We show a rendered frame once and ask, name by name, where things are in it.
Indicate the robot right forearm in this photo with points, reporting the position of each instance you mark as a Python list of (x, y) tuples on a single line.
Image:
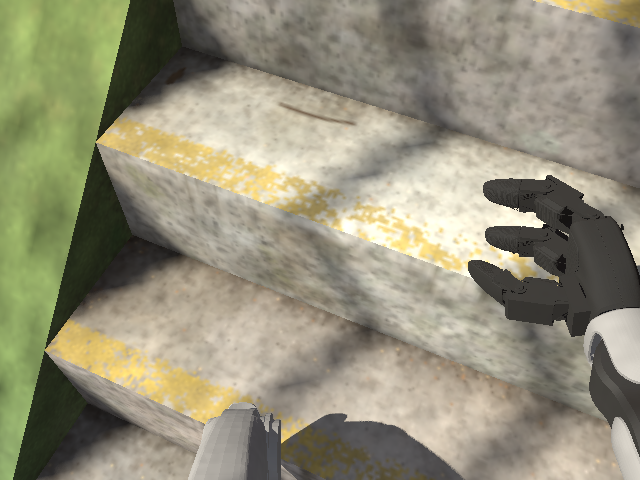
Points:
[(612, 348)]

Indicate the robot left thigh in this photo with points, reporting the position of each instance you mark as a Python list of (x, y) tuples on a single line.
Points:
[(239, 445)]

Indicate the right robot hand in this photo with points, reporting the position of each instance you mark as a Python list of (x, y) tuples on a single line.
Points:
[(596, 269)]

